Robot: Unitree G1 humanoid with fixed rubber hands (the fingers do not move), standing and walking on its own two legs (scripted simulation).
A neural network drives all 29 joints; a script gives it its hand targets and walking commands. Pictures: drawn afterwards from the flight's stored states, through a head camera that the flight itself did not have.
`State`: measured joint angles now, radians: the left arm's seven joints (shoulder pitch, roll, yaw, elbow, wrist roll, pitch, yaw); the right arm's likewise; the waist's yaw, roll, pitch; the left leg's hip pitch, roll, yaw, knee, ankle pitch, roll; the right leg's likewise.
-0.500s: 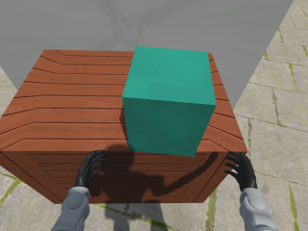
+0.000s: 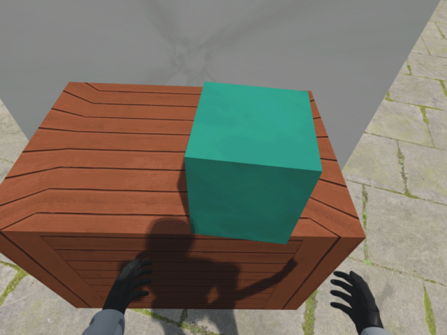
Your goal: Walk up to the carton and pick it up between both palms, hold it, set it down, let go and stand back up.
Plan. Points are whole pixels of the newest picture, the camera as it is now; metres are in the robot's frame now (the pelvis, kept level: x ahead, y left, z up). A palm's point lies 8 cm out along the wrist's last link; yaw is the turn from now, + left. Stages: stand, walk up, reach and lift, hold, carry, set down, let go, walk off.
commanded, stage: set down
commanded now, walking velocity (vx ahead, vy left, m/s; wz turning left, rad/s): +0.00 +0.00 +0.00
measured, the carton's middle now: (246, 165) +0.46 -0.02 +0.02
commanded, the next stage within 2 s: let go in 1.64 s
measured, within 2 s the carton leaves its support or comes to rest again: neither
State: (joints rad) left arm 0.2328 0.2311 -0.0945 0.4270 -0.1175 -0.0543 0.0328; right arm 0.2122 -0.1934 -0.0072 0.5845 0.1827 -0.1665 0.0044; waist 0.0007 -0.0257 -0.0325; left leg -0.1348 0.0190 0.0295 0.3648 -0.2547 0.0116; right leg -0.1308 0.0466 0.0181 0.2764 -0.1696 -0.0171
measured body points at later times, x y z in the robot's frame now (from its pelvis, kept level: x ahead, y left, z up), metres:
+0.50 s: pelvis -0.02 -0.01 +0.00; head -0.02 +0.01 +0.45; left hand +0.15 +0.20 -0.08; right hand +0.14 -0.23 -0.08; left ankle -0.04 +0.10 -0.75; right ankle -0.02 -0.11 -0.75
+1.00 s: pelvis -0.03 +0.00 +0.00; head -0.01 +0.01 +0.45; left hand +0.14 +0.21 -0.10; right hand +0.12 -0.22 -0.10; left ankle -0.04 +0.10 -0.75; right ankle -0.02 -0.11 -0.75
